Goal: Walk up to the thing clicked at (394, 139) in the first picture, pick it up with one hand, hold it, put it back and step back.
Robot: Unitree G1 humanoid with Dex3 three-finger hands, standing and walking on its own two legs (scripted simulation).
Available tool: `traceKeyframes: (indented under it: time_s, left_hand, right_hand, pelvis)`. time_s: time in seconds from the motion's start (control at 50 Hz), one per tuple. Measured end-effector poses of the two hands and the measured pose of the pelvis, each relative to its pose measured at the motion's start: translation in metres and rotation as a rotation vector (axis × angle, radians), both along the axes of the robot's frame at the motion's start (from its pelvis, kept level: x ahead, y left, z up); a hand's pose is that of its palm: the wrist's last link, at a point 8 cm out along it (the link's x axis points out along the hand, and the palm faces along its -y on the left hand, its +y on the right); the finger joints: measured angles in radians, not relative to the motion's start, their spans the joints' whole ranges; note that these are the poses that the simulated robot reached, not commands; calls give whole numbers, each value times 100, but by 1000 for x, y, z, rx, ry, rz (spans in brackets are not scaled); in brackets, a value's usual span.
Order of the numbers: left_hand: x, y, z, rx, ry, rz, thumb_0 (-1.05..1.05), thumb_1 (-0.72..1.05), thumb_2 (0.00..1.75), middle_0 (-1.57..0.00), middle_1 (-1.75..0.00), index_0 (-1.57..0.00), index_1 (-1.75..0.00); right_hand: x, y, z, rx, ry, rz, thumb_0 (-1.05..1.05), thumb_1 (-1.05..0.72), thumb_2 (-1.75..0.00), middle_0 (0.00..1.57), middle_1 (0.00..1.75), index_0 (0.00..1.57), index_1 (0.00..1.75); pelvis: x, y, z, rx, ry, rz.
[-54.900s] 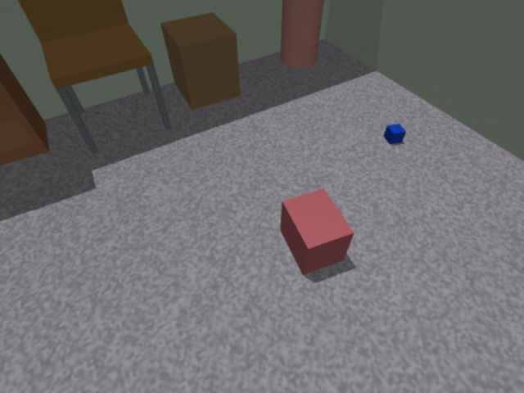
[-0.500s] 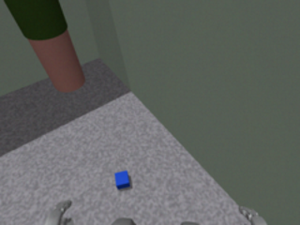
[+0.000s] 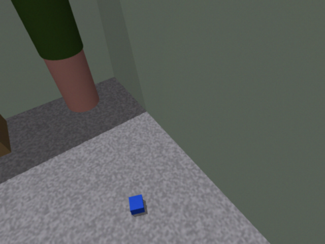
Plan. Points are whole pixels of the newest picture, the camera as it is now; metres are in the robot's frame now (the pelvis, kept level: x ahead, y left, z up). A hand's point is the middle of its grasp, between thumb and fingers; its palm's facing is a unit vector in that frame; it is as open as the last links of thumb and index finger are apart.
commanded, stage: stand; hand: left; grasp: from above
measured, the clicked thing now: (136, 204) +0.45 +0.19 -0.74
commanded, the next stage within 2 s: step back in 1.74 s
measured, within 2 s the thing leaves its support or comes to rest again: neither
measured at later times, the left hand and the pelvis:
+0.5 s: hand out of the picture +0.06 +0.23 -0.16, palm faces +0.02 -0.94 -0.33, open 7.4 cm; pelvis +0.00 -0.01 +0.00, yaw +0 degrees
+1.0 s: hand out of the picture +0.07 +0.23 -0.15, palm faces +0.00 -0.94 -0.34, open 7.4 cm; pelvis +0.01 -0.01 +0.01, yaw +0 degrees
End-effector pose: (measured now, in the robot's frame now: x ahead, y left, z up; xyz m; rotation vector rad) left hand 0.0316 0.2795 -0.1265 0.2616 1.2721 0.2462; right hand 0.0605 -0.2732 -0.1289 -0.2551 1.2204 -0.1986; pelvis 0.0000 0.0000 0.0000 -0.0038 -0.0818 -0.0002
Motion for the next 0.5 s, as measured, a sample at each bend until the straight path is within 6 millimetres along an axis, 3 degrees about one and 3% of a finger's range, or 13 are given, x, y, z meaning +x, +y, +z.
traceKeyframes:
  time_s: [0.22, 0.5]
  left_hand:
    - [4, -2, 4, 9, 5, -8, 0, 90, 90, -20, -30, -20, -30]
    - [24, -7, 7, 3, -12, -24, 0, 90, 90, -21, -30, -20, -30]
  right_hand:
    - [-6, -15, 4, -14, 24, -11, 1, -90, -90, 20, 30, 20, 30]
    - [-5, -24, 5, -21, 39, -12, 1, -91, -90, 20, 30, 20, 30]
  pelvis:
    - [-1, -7, 3, 0, -2, 1]
    - [4, -12, 5, 1, 4, -5]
